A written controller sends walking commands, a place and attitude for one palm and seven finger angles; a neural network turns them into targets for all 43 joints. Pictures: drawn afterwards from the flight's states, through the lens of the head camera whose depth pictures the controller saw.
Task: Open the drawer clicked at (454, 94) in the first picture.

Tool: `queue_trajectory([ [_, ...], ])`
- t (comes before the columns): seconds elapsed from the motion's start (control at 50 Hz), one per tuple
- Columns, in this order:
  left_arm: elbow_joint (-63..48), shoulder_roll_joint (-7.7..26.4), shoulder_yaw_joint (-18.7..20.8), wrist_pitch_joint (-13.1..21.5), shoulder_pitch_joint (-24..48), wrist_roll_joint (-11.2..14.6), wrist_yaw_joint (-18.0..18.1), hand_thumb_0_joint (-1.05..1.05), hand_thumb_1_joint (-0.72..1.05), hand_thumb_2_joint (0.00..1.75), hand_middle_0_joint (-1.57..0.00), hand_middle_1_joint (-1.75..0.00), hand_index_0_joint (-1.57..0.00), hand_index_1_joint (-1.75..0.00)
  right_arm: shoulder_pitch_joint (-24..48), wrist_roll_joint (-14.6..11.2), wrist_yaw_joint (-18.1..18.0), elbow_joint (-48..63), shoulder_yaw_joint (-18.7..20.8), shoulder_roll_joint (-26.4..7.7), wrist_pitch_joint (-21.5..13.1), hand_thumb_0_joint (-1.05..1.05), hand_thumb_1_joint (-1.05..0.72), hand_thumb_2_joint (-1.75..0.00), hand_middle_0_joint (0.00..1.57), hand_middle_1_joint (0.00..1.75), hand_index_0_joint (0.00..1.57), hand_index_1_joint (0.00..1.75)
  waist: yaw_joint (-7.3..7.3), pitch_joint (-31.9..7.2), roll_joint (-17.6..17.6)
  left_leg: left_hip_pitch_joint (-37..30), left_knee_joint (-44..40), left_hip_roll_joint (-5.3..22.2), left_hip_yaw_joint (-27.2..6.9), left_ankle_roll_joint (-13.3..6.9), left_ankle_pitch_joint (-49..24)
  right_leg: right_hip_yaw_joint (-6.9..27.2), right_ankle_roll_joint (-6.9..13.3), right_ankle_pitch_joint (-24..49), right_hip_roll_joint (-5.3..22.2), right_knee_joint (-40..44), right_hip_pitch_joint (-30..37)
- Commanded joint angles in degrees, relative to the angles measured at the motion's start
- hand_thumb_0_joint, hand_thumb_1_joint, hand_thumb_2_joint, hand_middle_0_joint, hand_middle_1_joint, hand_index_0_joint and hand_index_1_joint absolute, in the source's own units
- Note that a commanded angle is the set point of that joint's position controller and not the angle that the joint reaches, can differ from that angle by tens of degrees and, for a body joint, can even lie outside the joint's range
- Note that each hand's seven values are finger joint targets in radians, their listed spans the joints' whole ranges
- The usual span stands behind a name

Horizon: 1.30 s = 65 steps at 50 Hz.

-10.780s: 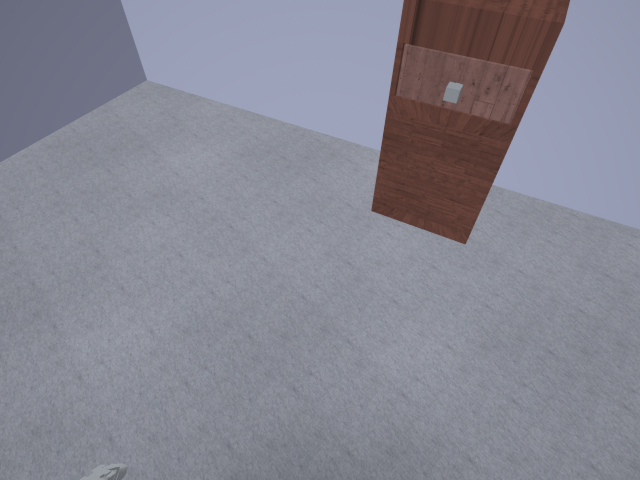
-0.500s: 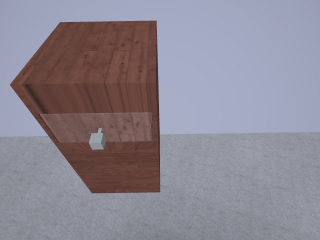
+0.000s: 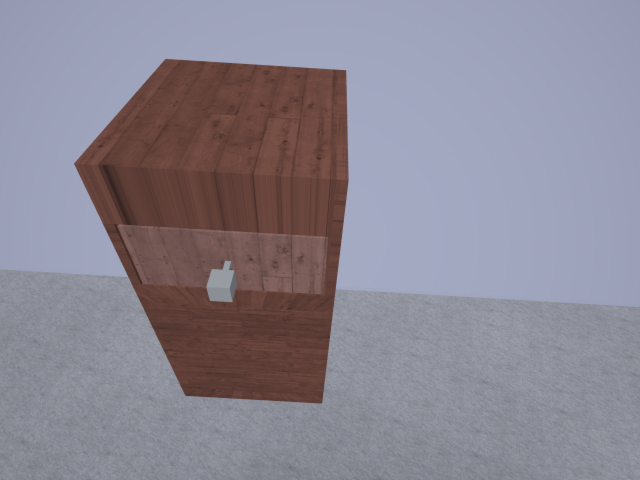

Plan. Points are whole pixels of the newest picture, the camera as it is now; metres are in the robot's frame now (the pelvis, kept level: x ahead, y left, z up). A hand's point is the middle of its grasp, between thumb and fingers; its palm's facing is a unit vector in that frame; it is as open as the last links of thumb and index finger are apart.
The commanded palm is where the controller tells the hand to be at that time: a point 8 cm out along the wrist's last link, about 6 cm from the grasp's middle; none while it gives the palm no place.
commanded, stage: look again from close up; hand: left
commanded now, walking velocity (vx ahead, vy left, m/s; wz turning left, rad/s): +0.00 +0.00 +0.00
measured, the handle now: (224, 277) +0.49 +0.22 -0.11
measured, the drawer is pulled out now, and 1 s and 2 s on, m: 0.00 0.00 0.00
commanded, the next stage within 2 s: raise the hand with hooked fingers in 0.36 s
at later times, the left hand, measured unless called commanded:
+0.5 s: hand out of the picture -0.06 +0.20 -0.17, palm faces -0.02 -0.98 -0.18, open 7.4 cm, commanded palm +0.07 +0.24 -0.06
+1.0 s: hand out of the picture +0.13 +0.24 -0.07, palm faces -0.03 -0.11 -0.99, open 9.3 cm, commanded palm +0.14 +0.25 +0.00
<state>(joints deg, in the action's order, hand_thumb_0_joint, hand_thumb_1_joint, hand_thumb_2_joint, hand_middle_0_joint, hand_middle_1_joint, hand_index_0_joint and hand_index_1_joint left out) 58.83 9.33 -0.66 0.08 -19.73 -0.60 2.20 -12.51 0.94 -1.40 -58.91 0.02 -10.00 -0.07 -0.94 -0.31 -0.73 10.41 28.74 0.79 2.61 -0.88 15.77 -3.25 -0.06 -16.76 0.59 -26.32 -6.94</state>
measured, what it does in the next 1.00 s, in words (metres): stands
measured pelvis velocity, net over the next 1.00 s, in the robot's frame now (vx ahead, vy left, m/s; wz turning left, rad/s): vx -0.03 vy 0.00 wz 0.02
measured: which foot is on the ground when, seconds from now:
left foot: down 0.00-1.00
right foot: down 0.00-1.00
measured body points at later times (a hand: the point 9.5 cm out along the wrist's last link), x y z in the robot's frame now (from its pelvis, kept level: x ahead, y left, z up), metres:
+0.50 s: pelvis -0.03 +0.04 +0.00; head -0.03 +0.05 +0.45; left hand -0.06 +0.25 -0.16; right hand -0.06 -0.18 -0.15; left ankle +0.00 +0.11 -0.74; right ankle -0.03 -0.12 -0.74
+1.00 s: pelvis -0.03 +0.00 -0.04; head -0.01 +0.00 +0.41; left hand +0.13 +0.24 -0.02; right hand +0.24 -0.20 -0.09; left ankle +0.00 +0.10 -0.74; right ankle -0.02 -0.09 -0.74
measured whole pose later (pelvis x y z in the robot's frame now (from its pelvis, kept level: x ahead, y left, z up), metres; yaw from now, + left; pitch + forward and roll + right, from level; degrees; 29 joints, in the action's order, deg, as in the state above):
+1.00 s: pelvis -0.03 +0.00 -0.04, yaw +1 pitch +8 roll +1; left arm 4.7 19.0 -6.2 2.3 -24.0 -64.5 27.4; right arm -2.5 3.8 1.1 -27.0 1.9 -14.7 6.2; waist -6.8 -6.4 -0.6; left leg 35.5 49.2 -2.3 1.5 -2.0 21.3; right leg 1.4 2.9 -23.9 -3.5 -50.9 -34.5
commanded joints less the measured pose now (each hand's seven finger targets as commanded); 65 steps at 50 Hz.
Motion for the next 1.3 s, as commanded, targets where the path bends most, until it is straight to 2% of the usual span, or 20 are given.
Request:
queue_trajectory([
  [0.0,-1.51,5.27,0.89,0.8,-3.42,-0.21,0.44,0.0,0.9,0.9,-0.2,-0.3,-0.2,-0.3,-3.7,-0.2,-0.23,0.94,0.9,-6.21,-0.89,0.0,-0.9,-0.9,0.2,0.3,0.2,0.3,0.78,4.91,0.99,1.87,-7.08,4.96,-5.08,-1.18,-9.96,5.07,0.81,8.47,4.91,6.06,-3.81],
  [0.32,2.44,2.41,0.88,0.34,-6.31,-0.62,0.53,0.0,0.9,0.9,-0.2,-0.3,-0.2,-0.3,-7.93,-0.32,-0.09,-2.77,1.25,-5.71,-0.97,0.0,-0.9,-0.9,0.2,0.3,0.2,0.3,0.23,5.97,1.96,6.93,-16.6,6.29,-9.42,-1.62,6.53,2.77,-0.23,4.37,4.76,5.03,-2.49],
  [0.42,3.5,1.35,0.8,0.41,-7.57,-0.65,0.65,0.0,0.9,0.9,-0.2,-0.3,-0.2,-0.3,-9.06,-0.37,-0.13,-3.5,1.35,-4.81,-0.84,0.0,-0.9,-0.9,0.2,0.3,0.2,0.3,0.27,6.24,1.52,7.31,-16.89,6.16,-9.39,-1.64,7.84,2.84,-0.2,3.95,4.79,5.24,-3.08],
  [0.44,3.93,4.47,-0.23,1.85,-5.74,-1.7,2.16,0.0,0.9,0.9,-0.2,-0.3,-0.2,-0.3,-3.57,-0.41,0.68,1.29,0.14,-6.25,-1.76,0.0,-0.9,-0.9,0.2,0.3,0.2,0.3,-0.73,12.09,-1.09,11.5,-4.91,4.92,-4.56,0.19,-4.02,3.87,1.1,6.85,6.39,5.09,-7.89],
  [0.46,-84.08,16.86,-4.37,11.89,34.69,-6.45,2.73,0.0,0.88,0.89,-0.2,-0.32,-0.2,-0.32,-6.23,-5.3,-2.95,21.85,-0.1,-13.0,-9.73,0.0,-0.9,-0.9,0.2,0.3,0.2,0.3,6.67,-19.11,14.14,-11.3,-10.5,2.61,-5.87,-0.55,-2.15,1.57,1.78,3.43,-1.26,-4.0,-7.61],
  [0.48,-68.63,17.88,1.09,7.62,14.57,-6.96,8.23,0.0,0.85,0.88,-0.2,-0.33,-0.2,-0.33,0.8,-5.11,-5.24,17.01,-0.53,-11.52,-15.84,0.0,-0.9,-0.9,0.2,0.3,0.2,0.3,0.73,-17.76,19.03,-8.53,-12.26,4.79,-9.7,1.78,8.39,-0.88,2.54,-4.98,-1.4,-11.66,-13.92],
  [0.5,-64.0,9.7,-3.23,0.04,-0.88,-6.28,11.08,0.0,0.83,0.87,-0.21,-0.34,-0.21,-0.34,0.36,-6.04,-4.74,16.81,0.53,-8.55,-18.53,0.0,-0.9,-0.9,0.2,0.3,0.2,0.3,1.41,-7.49,15.09,0.32,-15.28,4.44,-11.81,3.83,16.49,-1.41,1.59,-7.72,-1.51,-14.48,-19.43],
  [0.52,-58.54,2.51,-8.72,-2.13,-6.01,-8.65,11.46,0.0,0.81,0.86,-0.21,-0.36,-0.21,-0.36,-1.81,-6.99,-4.73,14.9,0.9,-8.45,-19.12,0.0,-0.9,-0.9,0.2,0.3,0.2,0.3,2.29,-4.04,9.94,2.98,-11.15,2.75,-8.11,1.47,15.03,-0.72,1.09,-4.73,-1.34,-13.68,-20.04],
  [0.54,-68.0,3.31,-10.56,-0.88,0.43,-11.78,12.47,0.0,0.78,0.85,-0.21,-0.37,-0.21,-0.37,-0.93,-5.95,-4.34,19.33,1.31,-9.75,-20.42,0.0,-0.9,-0.9,0.2,0.3,0.2,0.3,2.44,-1.34,10.81,6.01,-8.09,1.66,-8.15,1.05,13.88,-0.4,1.4,-4.17,-1.3,-11.53,-20.4],
  [0.6,-65.27,9.96,-8.81,-1.2,0.21,-29.6,17.99,0.0,0.71,0.82,-0.21,-0.42,-0.21,-0.42,1.73,-1.85,-3.18,24.93,1.24,-12.12,-19.47,0.0,-0.9,-0.9,0.2,0.3,0.2,0.3,3.21,-0.49,1.16,13.26,-1.92,0.81,-11.9,0.14,19.2,3.72,2.21,-10.96,-2.27,-9.66,-26.06],
  [0.64,-53.92,8.3,-8.97,-0.68,-1.03,-42.36,21.7,0.0,0.67,0.8,-0.22,-0.45,-0.22,-0.45,4.23,0.64,-1.95,28.39,2.88,-11.56,-15.92,0.0,-0.9,-0.9,0.2,0.3,0.2,0.3,1.96,3.47,-12.93,20.33,3.6,-1.53,-8.74,0.15,19.16,6.03,2.74,-23.03,-2.82,-7.2,-32.5],
  [0.7,-47.81,7.44,-5.79,0.51,-15.97,-54.07,23.61,0.0,0.6,0.77,-0.22,-0.5,-0.22,-0.5,9.14,0.84,1.78,33.7,3.77,-11.21,-7.65,0.0,-0.9,-0.9,0.2,0.3,0.2,0.3,-5.69,-1.98,-14.7,22.32,7.26,-4.06,-3.87,0.02,8.89,11.3,5.2,-19.69,-2.97,-6.21,-26.65],
  [0.74,-51.23,8.49,-5.34,0.5,-11.63,-57.89,23.59,0.0,0.55,0.75,-0.22,-0.53,-0.22,-0.53,12.31,0.07,2.96,37.01,2.94,-10.45,-2.21,0.0,-0.9,-0.9,0.2,0.3,0.2,0.3,-6.36,-2.61,-14.43,24.94,6.42,-4.08,-3.24,0.21,10.13,11.24,5.13,-20.67,-1.71,-7.28,-25.43],
  [0.82,-61.86,15.98,1.13,0.08,-2.59,-63.29,26.24,0.0,0.46,0.71,-0.23,-0.58,-0.23,-0.58,15.32,0.44,3.22,39.52,2.69,-9.13,3.35,0.0,-0.9,-0.9,0.2,0.3,0.2,0.3,-7.74,-7.71,-1.25,20.42,8.29,-3.95,-3.24,-0.09,3.6,12.46,6.12,-12.71,-2.83,-10.52,-24.66],
  [0.9,-71.56,20.44,3.23,2.14,12.2,-65.81,29.65,0.0,0.36,0.67,-0.24,-0.64,-0.24,-0.64,14.42,2.83,2.31,39.4,3.13,-8.31,4.65,0.0,-0.9,-0.9,0.2,0.3,0.2,0.3,-3.92,-15.39,3.8,14.39,14.87,-3.68,-4.95,-0.99,0.69,15.02,5.76,-8.74,-3.18,-12.93,-30.12],
  [0.96,-74.18,18.98,1.54,4.23,14.66,-62.97,29.83,0.0,0.29,0.64,-0.24,-0.69,-0.24,-0.69,14.77,3.31,1.74,39.38,2.93,-8.6,3.8,0.0,-0.9,-0.9,0.2,0.3,0.2,0.3,-1.34,-17.23,7.34,10.89,18.69,-3.92,-5.64,-1.51,0.77,15.18,5.41,-8.95,-2.97,-13.14,-34.29],
  [1.02,-71.36,16.6,-1.12,3.99,14.53,-59.93,27.52,0.0,0.22,0.61,-0.25,-0.74,-0.25,-0.74,14.93,2.99,1.23,37.85,2.44,-8.87,3.18,0.0,-0.9,-0.9,0.2,0.3,0.2,0.3,0.59,-14.78,3.53,13.22,18.45,-3.86,-6.09,-2.05,1.02,12.89,4.36,-5.19,-3.29,-13.21,-32.85],
  [1.14,-68.17,19.11,0.57,-1.11,5.92,-57.64,20.17,0.0,0.08,0.55,-0.26,-0.82,-0.26,-0.82,14.08,1.6,0.76,37.32,1.28,-8.71,4.39,0.0,-0.9,-0.9,0.2,0.3,0.2,0.3,-2.71,-16.64,-3.01,15.09,13.13,-3.93,-4.79,-1.75,-6.25,11.56,3.42,10.21,-3.04,-11.94,-18.36],
  [1.2,-69.48,22.66,4.42,-0.33,3.75,-58.0,18.78,0.0,0.01,0.52,-0.26,-0.87,-0.26,-0.87,14.26,1.71,0.64,36.69,0.61,-8.63,4.05,0.0,-0.9,-0.9,0.2,0.3,0.2,0.3,-4.52,-17.31,-1.78,14.62,11.7,-4.13,-4.4,-1.44,-10.87,12.77,3.42,18.81,-2.76,-12.22,-13.37],
  [1.28,-71.98,21.98,5.66,1.12,4.57,-57.6,19.77,0.0,-0.08,0.48,-0.27,-0.93,-0.27,-0.93,12.96,1.84,1.05,35.69,1.32,-8.4,3.76,0.0,-0.9,-0.9,0.2,0.3,0.2,0.3,-4.41,-18.57,-0.82,12.59,10.83,-3.89,-4.06,-1.35,-15.82,11.56,3.1,25.49,-2.11,-12.59,-11.24],
])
